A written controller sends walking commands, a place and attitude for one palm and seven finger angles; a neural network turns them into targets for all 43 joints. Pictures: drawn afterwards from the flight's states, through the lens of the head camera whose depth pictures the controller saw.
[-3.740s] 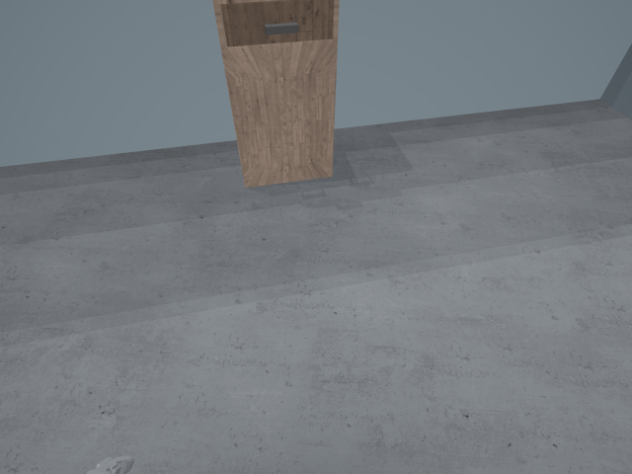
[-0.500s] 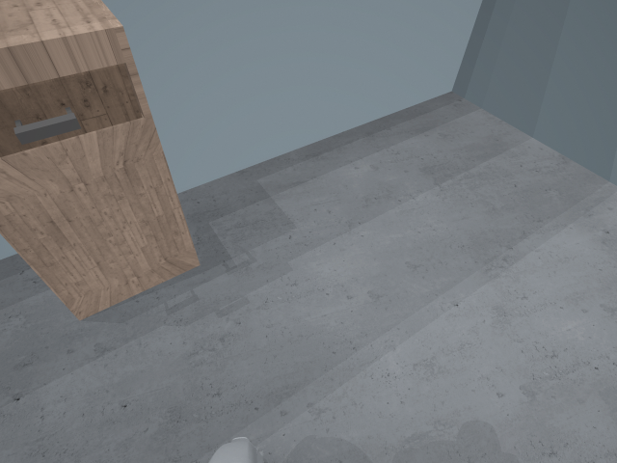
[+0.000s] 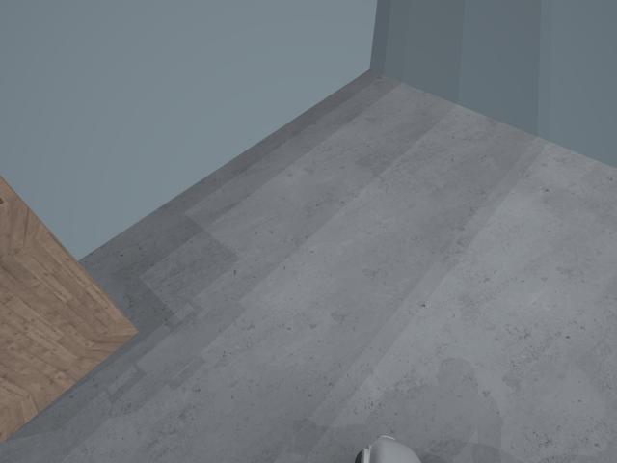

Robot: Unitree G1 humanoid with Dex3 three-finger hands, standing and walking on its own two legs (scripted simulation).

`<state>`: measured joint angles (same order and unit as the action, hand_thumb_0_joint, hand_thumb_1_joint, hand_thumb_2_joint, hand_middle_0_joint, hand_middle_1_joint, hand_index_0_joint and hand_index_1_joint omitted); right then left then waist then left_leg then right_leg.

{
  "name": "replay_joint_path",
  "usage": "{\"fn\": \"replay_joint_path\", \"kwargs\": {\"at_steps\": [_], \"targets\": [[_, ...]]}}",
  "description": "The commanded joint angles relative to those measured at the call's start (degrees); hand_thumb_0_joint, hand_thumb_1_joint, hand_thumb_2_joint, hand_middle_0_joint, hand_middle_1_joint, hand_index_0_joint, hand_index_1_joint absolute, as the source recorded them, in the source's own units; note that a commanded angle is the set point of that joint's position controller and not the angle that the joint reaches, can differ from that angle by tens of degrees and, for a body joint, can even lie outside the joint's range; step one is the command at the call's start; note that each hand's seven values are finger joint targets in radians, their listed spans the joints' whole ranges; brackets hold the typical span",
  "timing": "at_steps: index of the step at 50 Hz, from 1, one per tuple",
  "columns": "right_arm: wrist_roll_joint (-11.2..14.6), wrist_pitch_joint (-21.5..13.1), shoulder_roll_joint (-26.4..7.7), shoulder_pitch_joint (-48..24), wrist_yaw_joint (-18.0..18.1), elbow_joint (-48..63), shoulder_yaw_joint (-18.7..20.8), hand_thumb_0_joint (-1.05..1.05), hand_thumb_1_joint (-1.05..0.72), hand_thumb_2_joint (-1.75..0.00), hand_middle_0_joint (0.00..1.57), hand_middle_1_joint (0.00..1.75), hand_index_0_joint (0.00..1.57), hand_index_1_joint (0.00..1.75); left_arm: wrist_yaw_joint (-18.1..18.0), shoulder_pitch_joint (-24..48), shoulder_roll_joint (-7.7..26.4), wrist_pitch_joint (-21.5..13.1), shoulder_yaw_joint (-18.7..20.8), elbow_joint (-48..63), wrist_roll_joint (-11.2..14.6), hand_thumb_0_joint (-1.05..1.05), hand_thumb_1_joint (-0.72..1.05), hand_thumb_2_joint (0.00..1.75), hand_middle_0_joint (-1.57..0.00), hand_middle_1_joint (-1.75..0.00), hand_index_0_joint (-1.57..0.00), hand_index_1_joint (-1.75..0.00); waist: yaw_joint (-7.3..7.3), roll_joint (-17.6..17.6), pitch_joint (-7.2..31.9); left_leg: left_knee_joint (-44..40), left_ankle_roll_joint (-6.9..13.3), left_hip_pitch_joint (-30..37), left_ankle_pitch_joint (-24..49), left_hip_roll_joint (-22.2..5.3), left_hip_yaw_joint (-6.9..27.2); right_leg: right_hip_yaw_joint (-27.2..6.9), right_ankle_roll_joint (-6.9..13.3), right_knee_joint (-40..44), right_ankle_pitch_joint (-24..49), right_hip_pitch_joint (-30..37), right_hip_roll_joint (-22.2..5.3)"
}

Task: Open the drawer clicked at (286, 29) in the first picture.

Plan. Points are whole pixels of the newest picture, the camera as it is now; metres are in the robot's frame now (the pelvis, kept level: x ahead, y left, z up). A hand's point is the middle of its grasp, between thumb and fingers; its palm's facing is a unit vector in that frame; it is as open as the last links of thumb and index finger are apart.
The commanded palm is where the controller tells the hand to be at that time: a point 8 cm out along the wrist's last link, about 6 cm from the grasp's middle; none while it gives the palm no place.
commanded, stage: turn to face it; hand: left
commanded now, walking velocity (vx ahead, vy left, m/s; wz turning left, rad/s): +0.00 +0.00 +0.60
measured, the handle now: out of the picture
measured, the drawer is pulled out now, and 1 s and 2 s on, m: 0.00 0.00 0.00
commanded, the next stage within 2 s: take the last steps up to it in 1.24 s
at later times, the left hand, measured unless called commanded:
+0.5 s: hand out of the picture +0.10 +0.23 -0.18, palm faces +0.31 -0.93 -0.18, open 7.3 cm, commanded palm none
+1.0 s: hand out of the picture +0.05 +0.16 -0.13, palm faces +0.55 -0.78 -0.30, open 7.3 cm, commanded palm none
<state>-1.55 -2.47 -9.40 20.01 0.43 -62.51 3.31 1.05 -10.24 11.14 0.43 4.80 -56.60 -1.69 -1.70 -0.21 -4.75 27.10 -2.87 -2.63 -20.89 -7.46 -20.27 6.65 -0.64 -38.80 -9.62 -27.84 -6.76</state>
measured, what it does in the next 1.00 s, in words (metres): steps on the spot, turning left: right foot, then left foot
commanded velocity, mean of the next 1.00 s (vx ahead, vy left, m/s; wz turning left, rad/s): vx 0.00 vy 0.00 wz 0.58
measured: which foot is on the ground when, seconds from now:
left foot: down 0.00-0.04, up 0.06-0.38, down 0.40-0.84, up 0.86-1.00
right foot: up 0.00-0.02, down 0.04-0.40, up 0.42-0.82, down 0.84-1.00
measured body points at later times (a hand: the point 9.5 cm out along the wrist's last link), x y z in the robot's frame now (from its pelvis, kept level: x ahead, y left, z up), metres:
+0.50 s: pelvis +0.06 +0.01 -0.01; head +0.08 +0.05 +0.44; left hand +0.09 +0.27 -0.17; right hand +0.18 -0.22 -0.14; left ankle +0.06 +0.11 -0.73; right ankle +0.09 -0.12 -0.68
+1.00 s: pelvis +0.07 -0.05 +0.01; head +0.12 -0.08 +0.46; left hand +0.02 +0.20 -0.11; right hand +0.29 -0.24 -0.15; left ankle +0.00 +0.07 -0.64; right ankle +0.14 -0.13 -0.73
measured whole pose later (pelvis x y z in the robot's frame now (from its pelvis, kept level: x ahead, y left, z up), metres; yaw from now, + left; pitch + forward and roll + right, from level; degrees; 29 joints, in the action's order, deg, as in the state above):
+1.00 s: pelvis +0.07 -0.05 +0.01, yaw +34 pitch -2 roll +3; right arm -1.1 4.7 -16.3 10.2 -1.9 -53.3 6.0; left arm -1.3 -10.9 9.8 1.5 1.9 -50.5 -1.0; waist -1.2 -3.0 -4.1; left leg 66.6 -3.1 -30.3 -21.4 0.6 0.5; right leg 7.7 1.0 -30.3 -15.8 -13.0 -5.5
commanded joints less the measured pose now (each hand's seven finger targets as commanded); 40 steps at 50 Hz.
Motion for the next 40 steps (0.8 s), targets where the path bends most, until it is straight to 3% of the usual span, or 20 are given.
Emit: {"fn": "replay_joint_path", "kwargs": {"at_steps": [1, 2, 3, 5, 9, 12, 16, 17, 18, 19, 20, 21, 22, 23, 25, 27, 30, 34, 38, 40], "targets": [[1.0, -0.8, -3.0, 3.4, -0.2, 1.8, -0.1, 0.0, -0.9, -0.9, 0.2, 0.3, 0.2, 0.3, -1.6, -16.1, 7.9, -3.9, 0.4, -3.0, -0.7, 0.0, 0.9, 0.9, -0.2, -0.3, -0.2, -0.3, 6.73, 9.0, 13.1, 19.2, 2.7, -17.4, 12.8, -2.6, 4.3, -8.7, 3.4, 9.9, 25.2, 33.0, -8.7], [1.5, -0.1, -1.2, 4.9, 0.1, 3.1, -0.5, 0.0, -0.9, -0.9, 0.2, 0.3, 0.2, 0.3, -1.7, -18.9, 12.8, -4.1, 1.1, -3.5, 0.2, 0.0, 0.9, 0.9, -0.2, -0.3, -0.2, -0.3, 6.23, 16.8, 18.3, 32.0, 1.2, -21.9, -15.0, 2.7, 9.1, -19.1, 9.9, 13.0, 40.9, 36.8, -20.0], [1.7, 1.2, -2.7, 3.9, 0.7, 3.5, -0.3, 0.0, -0.9, -0.9, 0.2, 0.3, 0.2, 0.3, -2.0, -15.9, 12.1, -3.6, 0.6, -2.3, 0.7, 0.0, 0.9, 0.9, -0.2, -0.3, -0.2, -0.3, 5.69, 10.2, 16.0, 36.5, 1.7, -20.8, -16.8, 1.1, 15.4, -16.4, 12.2, 16.4, 36.8, 30.2, -21.2], [1.4, 2.1, -1.7, 1.1, 0.5, 3.4, -0.4, 0.0, -0.9, -0.9, 0.2, 0.3, 0.2, 0.3, -2.7, -7.5, 9.8, -3.1, 0.2, -0.5, 0.4, 0.0, 0.9, 0.9, -0.2, -0.3, -0.2, -0.3, 4.43, 12.8, 10.0, 42.2, 1.0, -25.2, -11.7, -0.3, 17.8, -14.3, 10.8, 19.3, 24.4, 22.7, -19.4], [1.0, 3.9, -1.6, 1.6, -0.3, 3.5, 0.1, 0.0, -0.9, -0.9, 0.2, 0.3, 0.2, 0.3, -3.5, 0.7, 7.2, -2.0, -0.3, 2.2, 0.1, 0.0, 0.9, 0.9, -0.2, -0.3, -0.2, -0.3, 0.59, 8.4, 6.1, 36.0, 0.2, -21.8, -6.0, -0.6, 17.2, -2.2, 7.1, 21.1, 13.0, 12.7, -16.4], [0.7, 4.5, -1.3, 0.9, -0.8, 4.5, 0.2, 0.0, -0.9, -0.9, 0.2, 0.3, 0.2, 0.3, -3.5, 1.8, 7.4, -1.2, 0.1, 2.9, 0.0, 0.0, 0.9, 0.9, -0.2, -0.3, -0.2, -0.3, 0.46, 9.2, 5.2, 29.1, -0.1, -20.9, -3.9, 0.2, 14.5, 1.1, 6.5, 21.8, 3.3, 11.7, -15.7], [0.5, 4.2, -2.4, -1.3, -1.3, 7.5, 0.9, 0.0, -0.9, -0.9, 0.2, 0.3, 0.2, 0.3, -3.5, 2.0, 8.5, -0.3, 1.0, 4.1, -0.1, 0.0, 0.9, 0.9, -0.2, -0.3, -0.2, -0.3, 0.73, 8.5, 5.4, 17.2, 0.3, -19.2, -1.5, 0.8, 12.8, 2.7, 5.7, 16.8, -0.9, 13.2, -16.4], [0.4, 4.2, -3.1, -1.0, -1.3, 7.7, 1.1, 0.0, -0.9, -0.9, 0.2, 0.3, 0.2, 0.3, -3.3, 1.9, 8.6, 0.0, 1.1, 4.4, 0.2, 0.0, 0.9, 0.9, -0.2, -0.3, -0.2, -0.3, 0.48, 7.4, 5.4, 13.2, 0.3, -16.6, 1.8, 1.9, 11.5, 4.0, 4.7, 14.2, -2.8, 12.2, -15.4], [0.3, 4.0, -4.2, 0.4, -1.4, 7.8, 1.5, 0.0, -0.9, -0.9, 0.2, 0.3, 0.2, 0.3, -3.1, 2.0, 8.1, 0.4, 1.1, 4.7, 0.5, 0.0, 0.9, 0.9, -0.2, -0.3, -0.2, -0.3, -0.41, 2.9, 5.8, 7.4, 0.5, -12.7, 5.9, 2.3, 12.1, 5.3, 3.1, 9.5, -5.4, 9.9, -14.0], [0.0, 3.6, -7.4, 2.1, -1.4, 7.9, 2.1, 0.0, -0.9, -0.9, 0.2, 0.3, 0.2, 0.3, -2.8, 1.7, 6.4, 0.9, 0.8, 5.8, 1.0, 0.0, 0.9, 0.9, -0.2, -0.3, -0.2, -0.3, -1.37, -6.7, 5.5, -1.4, 2.5, -11.3, 8.9, -1.4, 20.3, 7.4, 0.4, 0.5, -10.2, 6.1, -9.4], [-0.4, 3.2, -13.3, 3.4, -0.9, 9.1, 3.5, 0.0, -0.9, -0.9, 0.2, 0.3, 0.2, 0.3, -2.3, 2.9, 3.1, 1.4, 0.5, 8.2, 1.3, 0.0, 0.9, 0.9, -0.2, -0.3, -0.2, -0.3, -2.67, -22.1, 3.2, -10.8, 9.1, -10.0, 17.4, -14.0, 40.5, 8.0, -4.2, -12.4, -25.3, -5.3, -1.7], [-0.7, 3.1, -15.8, 4.3, -0.4, 8.9, 4.0, 0.0, -0.9, -0.9, 0.2, 0.3, 0.2, 0.3, -2.1, 7.5, 3.7, 1.4, 0.2, 10.3, 0.6, 0.0, 0.9, 0.9, -0.2, -0.3, -0.2, -0.3, -4.28, -18.2, 3.5, -13.3, 14.4, -11.0, 19.0, -18.7, 46.4, 0.5, -3.6, -23.8, -27.4, -7.3, 0.2], [-0.5, 2.8, -15.5, 2.0, -0.1, 9.5, 3.9, 0.0, -0.9, -0.9, 0.2, 0.3, 0.2, 0.3, -1.7, 7.5, 3.8, 1.3, 0.6, 10.5, 0.5, 0.0, 0.9, 0.9, -0.2, -0.3, -0.2, -0.3, -2.38, -12.3, 4.9, -12.8, 14.6, -11.3, 15.7, -16.6, 43.4, -3.2, -3.0, -27.5, -22.4, -7.5, -0.8], [-0.3, 2.5, -14.1, -1.0, 0.2, 10.3, 3.7, 0.0, -0.9, -0.9, 0.2, 0.3, 0.2, 0.3, -1.7, 7.2, 3.3, 1.2, 0.8, 9.7, 0.2, 0.0, 0.9, 0.9, -0.2, -0.3, -0.2, -0.3, -1.22, -15.1, 5.6, -11.4, 12.9, -10.6, 16.6, -13.0, 41.2, -4.2, -3.3, -29.7, -19.1, -9.7, -0.6], [0.0, 2.1, -11.7, -5.5, 0.6, 11.7, 2.5, 0.0, -0.9, -0.9, 0.2, 0.3, 0.2, 0.3, -1.5, 4.4, 5.0, 1.0, 1.1, 8.0, 0.3, 0.0, 0.9, 0.9, -0.2, -0.3, -0.2, -0.3, 0.36, -11.5, 7.0, -8.5, 10.6, -7.9, 23.3, -8.8, 34.2, -5.5, -4.0, -30.3, -12.8, -8.7, -0.4], [0.2, 1.8, -12.1, -5.4, 0.8, 12.2, 2.6, 0.0, -0.9, -0.9, 0.2, 0.3, 0.2, 0.3, -1.6, 2.5, 5.2, 1.0, 0.9, 7.3, 0.7, 0.0, 0.9, 0.9, -0.2, -0.3, -0.2, -0.3, 0.47, -8.1, 10.1, -6.8, 10.8, -3.7, 29.9, -6.8, 31.9, -5.7, -4.7, -27.8, -11.7, -7.3, 0.6], [0.2, 2.1, -13.2, -3.9, 0.7, 12.2, 3.0, 0.0, -0.9, -0.9, 0.2, 0.3, 0.2, 0.3, -1.9, 3.1, 5.4, 1.2, 0.6, 7.8, 1.1, 0.0, 0.9, 0.9, -0.2, -0.3, -0.2, -0.3, -0.56, -5.3, 11.2, -6.0, 12.4, -0.4, 33.2, -7.2, 33.2, -6.0, -5.2, -22.2, -13.4, -5.8, 1.5], [0.0, 3.0, -14.4, -3.6, 0.4, 12.1, 3.4, 0.0, -0.9, -0.9, 0.2, 0.3, 0.2, 0.3, -2.3, 4.7, 5.4, 1.2, 0.2, 9.3, 1.3, 0.0, 0.9, 0.9, -0.2, -0.3, -0.2, -0.3, -1.58, -7.4, 10.0, -5.6, 13.5, -1.1, 32.6, -7.3, 36.6, -6.1, -5.1, -12.8, -16.7, -2.3, 2.8], [0.1, 3.9, -15.1, -8.1, -0.1, 13.4, 3.6, 0.0, -0.9, -0.9, 0.2, 0.3, 0.2, 0.3, -2.5, 0.2, 6.3, 0.9, 0.1, 8.7, 1.8, 0.0, 0.9, 0.9, -0.2, -0.3, -0.2, -0.3, 0.5, -10.0, 8.9, -4.2, 12.2, -9.2, 30.9, -5.1, 38.6, -5.0, -4.0, -0.5, -14.2, 8.9, 5.3], [0.5, 4.3, -14.7, -10.8, -0.4, 14.5, 3.8, 0.0, -0.9, -0.9, 0.2, 0.3, 0.2, 0.3, -2.7, -4.9, 7.4, 0.3, 0.4, 7.8, 1.7, 0.0, 0.9, 0.9, -0.2, -0.3, -0.2, -0.3, 3.17, -7.3, 9.6, -0.5, 8.8, -16.4, 22.6, -1.6, 37.3, -4.2, -3.5, 12.8, -4.3, 19.7, 4.9]]}}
